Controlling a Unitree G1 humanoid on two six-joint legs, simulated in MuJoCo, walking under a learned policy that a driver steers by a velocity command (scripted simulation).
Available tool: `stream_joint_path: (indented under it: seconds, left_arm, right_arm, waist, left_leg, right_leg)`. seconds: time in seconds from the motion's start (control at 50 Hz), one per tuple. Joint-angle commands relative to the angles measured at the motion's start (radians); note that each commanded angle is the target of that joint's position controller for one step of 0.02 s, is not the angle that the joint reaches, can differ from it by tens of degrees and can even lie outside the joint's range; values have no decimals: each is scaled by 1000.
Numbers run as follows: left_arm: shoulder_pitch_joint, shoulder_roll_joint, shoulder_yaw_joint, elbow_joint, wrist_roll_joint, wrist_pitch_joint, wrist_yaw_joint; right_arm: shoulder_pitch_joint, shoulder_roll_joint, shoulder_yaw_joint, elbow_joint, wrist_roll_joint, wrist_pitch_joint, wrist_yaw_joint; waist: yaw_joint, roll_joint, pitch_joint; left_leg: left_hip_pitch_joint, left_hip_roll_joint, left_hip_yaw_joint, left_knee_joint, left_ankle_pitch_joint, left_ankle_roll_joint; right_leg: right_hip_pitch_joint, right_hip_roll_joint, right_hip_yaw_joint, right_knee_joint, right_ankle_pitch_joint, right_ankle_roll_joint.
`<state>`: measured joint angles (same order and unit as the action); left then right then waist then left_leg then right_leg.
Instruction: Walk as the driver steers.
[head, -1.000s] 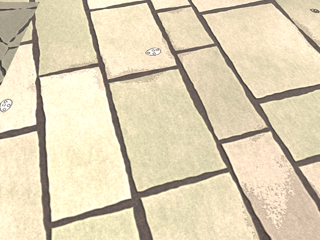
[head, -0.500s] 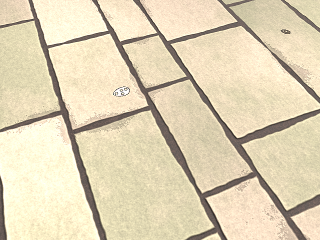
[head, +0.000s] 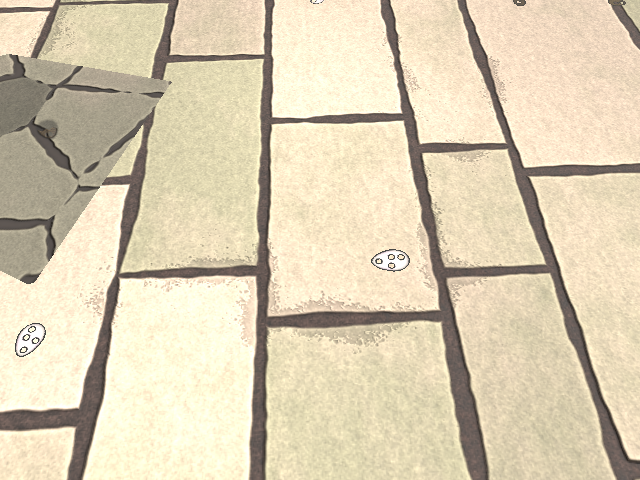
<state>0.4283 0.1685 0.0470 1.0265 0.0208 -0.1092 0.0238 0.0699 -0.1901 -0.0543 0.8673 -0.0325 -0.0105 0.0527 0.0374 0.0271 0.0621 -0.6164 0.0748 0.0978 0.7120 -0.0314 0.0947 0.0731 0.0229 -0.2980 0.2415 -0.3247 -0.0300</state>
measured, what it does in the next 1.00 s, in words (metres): walks ahead, turning left: left foot, then right foot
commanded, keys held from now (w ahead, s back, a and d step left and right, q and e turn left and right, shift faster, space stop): w+q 0.62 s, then w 0.38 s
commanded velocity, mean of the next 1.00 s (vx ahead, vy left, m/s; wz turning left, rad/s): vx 0.50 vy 0.00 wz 0.47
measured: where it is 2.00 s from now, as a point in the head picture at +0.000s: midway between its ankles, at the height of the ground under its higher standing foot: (207, 288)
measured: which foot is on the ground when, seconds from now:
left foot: up 0.00-0.08, down 0.10-0.68, up 0.70-1.00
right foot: down 0.00-0.12, up 0.14-0.66, down 0.68-1.00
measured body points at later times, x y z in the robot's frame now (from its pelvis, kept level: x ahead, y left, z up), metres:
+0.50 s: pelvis +0.26 +0.05 +0.01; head +0.29 +0.08 +0.45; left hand +0.39 +0.33 -0.10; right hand +0.32 -0.22 -0.11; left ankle +0.17 +0.07 -0.74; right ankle +0.46 -0.08 -0.67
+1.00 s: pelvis +0.53 +0.10 +0.01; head +0.56 +0.10 +0.46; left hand +0.40 +0.33 -0.12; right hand +0.78 -0.04 -0.11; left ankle +0.55 +0.27 -0.68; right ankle +0.54 +0.01 -0.74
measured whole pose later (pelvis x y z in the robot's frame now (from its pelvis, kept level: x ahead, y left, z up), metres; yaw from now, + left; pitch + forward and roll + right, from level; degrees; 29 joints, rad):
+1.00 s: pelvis +0.53 +0.10 +0.01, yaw +28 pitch +1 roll -1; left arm 0.41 0.24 0.05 0.90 0.01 -0.09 -0.02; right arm 0.16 -0.26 -0.04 0.78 -0.04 -0.03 0.05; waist 0.05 0.05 0.02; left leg -0.60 0.06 -0.03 0.86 -0.16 0.03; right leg -0.09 0.05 -0.07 0.26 -0.19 -0.05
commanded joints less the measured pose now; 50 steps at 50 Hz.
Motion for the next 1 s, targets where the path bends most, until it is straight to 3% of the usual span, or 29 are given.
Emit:
stream_joint_path:
  seconds: [0.02,0.06,0.08,0.1,0.12,0.14,0.16,0.18,0.2,0.22,0.24,0.26,0.3,0.34,0.44,0.56,0.6,0.62,0.66,0.68,0.7,0.72,0.74,0.76,0.78,0.8,0.82,0.9,1.0]
  left_arm:
    - [41,156,29,-29,3,3,14]
    - [26,188,38,-34,6,18,19]
    - [19,204,44,-41,7,28,17]
    - [4,214,46,-53,3,37,11]
    - [-7,189,40,-87,-1,37,4]
    - [-3,101,27,-176,-19,29,-18]
    - [-138,171,37,-203,-7,17,-23]
    - [-179,153,30,-224,-18,3,-28]
    - [-163,153,31,-204,-14,-4,-22]
    - [-149,141,30,-198,4,13,-21]
    - [-99,134,27,-196,21,34,-23]
    - [-109,139,28,-202,29,52,-25]
    - [-146,129,27,-218,30,72,-32]
    - [-237,132,25,-254,31,79,-38]
    - [-416,145,19,-327,23,84,-44]
    - [-576,148,-1,-408,11,64,-54]
    - [-546,167,0,-417,6,54,-52]
    - [-479,181,4,-403,3,49,-46]
    - [-231,226,25,-328,3,34,-25]
    - [-86,270,38,-310,23,23,-9]
    - [-29,368,60,-313,51,27,-4]
    - [-70,326,58,-307,23,43,-17]
    - [-158,238,39,-317,11,46,-22]
    - [-205,176,24,-315,10,42,-28]
    - [-208,163,18,-301,14,37,-28]
    - [-195,161,14,-280,10,31,-27]
    - [-175,175,17,-263,7,22,-31]
    - [-112,190,21,-221,-8,-4,-41]
    - [-44,193,21,-183,-14,5,-45]
  right_arm:
    - [-64,-42,-6,-81,-4,-12,3]
    - [23,-69,-19,-62,-7,-10,-4]
    - [110,-89,-30,-38,-7,-14,-8]
    - [239,-119,-47,1,-14,-23,-17]
    - [353,-208,-77,23,-26,-28,-30]
    - [302,-311,-98,-6,-13,-21,-34]
    - [327,-291,-93,-6,6,-7,-39]
    - [276,-251,-80,0,12,-8,-49]
    - [241,-196,-65,5,17,-19,-47]
    - [183,-171,-57,-7,26,-24,-51]
    - [169,-163,-51,-19,30,-34,-55]
    - [182,-153,-46,-16,36,-46,-54]
    - [219,-179,-49,-7,38,-60,-54]
    - [276,-199,-52,0,36,-62,-55]
    - [387,-203,-50,2,34,-55,-54]
    - [455,-215,-48,-3,19,-51,-68]
    - [428,-231,-52,-15,17,-51,-75]
    - [386,-243,-55,-28,17,-53,-76]
    - [342,-258,-56,-34,22,-64,-63]
    - [351,-211,-43,-49,29,-72,-54]
    - [484,-96,-20,-69,66,-71,-53]
    - [506,-172,-25,-52,31,-65,-59]
    - [445,-181,-28,-39,13,-55,-58]
    - [366,-172,-22,-51,4,-54,-50]
    - [332,-159,-20,-62,3,-50,-42]
    - [321,-152,-18,-69,-5,-41,-33]
    - [336,-144,-15,-67,-7,-33,-27]
    - [241,-133,-6,-97,-14,-25,-14]
    - [20,-91,28,-162,-6,-34,1]
  waist:
    - [-24,-108,31]
    - [-67,-137,-27]
    - [-100,-139,-79]
    - [-161,-107,-150]
    - [-210,-10,-241]
    - [-123,229,-291]
    - [-162,30,-258]
    - [-129,4,-147]
    - [-81,-87,-60]
    - [-36,-100,-65]
    - [-12,-37,-84]
    - [-7,-31,-80]
    - [-4,-46,-63]
    - [-33,-26,-39]
    - [-100,22,-27]
    - [-145,49,-5]
    - [-117,63,-8]
    - [-77,69,-23]
    - [33,31,-148]
    - [88,-20,-261]
    - [31,-263,-409]
    - [0,-245,-391]
    - [-29,-117,-203]
    - [-28,-36,-110]
    - [-38,-59,-70]
    - [-51,-90,-50]
    - [-61,-130,-60]
    - [-59,-118,-50]
    - [-11,-116,-13]
  left_leg:
    - [43,-55,62,-66,-78,44]
    - [152,-121,91,-77,-188,87]
    - [243,-155,93,-107,-225,110]
    - [427,-176,67,-196,-195,138]
    - [659,-6,-173,-250,-290,195]
    - [903,269,-769,-377,-252,364]
    - [881,260,-769,-443,-215,343]
    - [780,246,-631,-448,-148,307]
    - [644,189,-520,-444,91,245]
    - [585,119,-434,-463,84,196]
    - [529,119,-414,-477,153,214]
    - [506,101,-404,-480,210,216]
    - [478,60,-359,-494,221,202]
    - [486,40,-355,-505,235,179]
    - [595,31,-396,-493,235,129]
    - [695,47,-450,-422,339,134]
    - [686,57,-472,-388,387,110]
    - [641,47,-463,-350,455,84]
    - [584,-12,-403,-100,619,39]
    - [455,-63,-371,135,397,22]
    - [165,-220,-263,474,-322,-20]
    - [61,-199,-252,592,-477,-12]
    - [33,-142,-248,608,-383,-17]
    - [44,-110,-235,551,-322,-20]
    - [60,-88,-228,499,-304,-22]
    - [91,-74,-221,462,-296,-26]
    - [113,-75,-214,443,-296,-31]
    - [26,-47,-182,340,-228,-48]
    - [47,-6,-80,38,-57,-75]
  right_leg:
    - [21,-297,48,26,849,-84]
    - [60,-305,24,195,1096,-81]
    - [56,-306,22,341,1117,-82]
    - [-26,-295,9,556,993,-61]
    - [-248,-259,11,860,622,-30]
    - [-702,-7,102,1226,-233,33]
    - [-820,-41,309,1245,-162,22]
    - [-852,-90,322,1183,-59,12]
    - [-784,-127,321,1077,-4,8]
    - [-725,-143,326,1012,18,10]
    - [-662,-149,328,980,19,28]
    - [-644,-151,329,961,9,43]
    - [-657,-150,312,883,35,69]
    - [-720,-145,297,805,112,84]
    - [-827,-114,300,626,257,87]
    - [-807,-50,295,422,279,57]
    - [-702,-34,308,344,260,33]
    - [-578,-14,305,300,228,16]
    - [-245,19,273,226,238,-27]
    - [-12,-127,412,214,137,-68]
    - [259,-430,872,174,85,-196]
    - [175,-459,1110,60,-19,-238]
    - [3,-417,963,29,-94,-223]
    - [-117,-356,812,10,-36,-197]
    - [-180,-306,703,-10,60,-169]
    - [-234,-261,617,-33,133,-149]
    - [-248,-258,583,-36,219,-155]
    - [-220,-252,488,-87,318,-181]
    - [-226,-200,370,-120,350,-156]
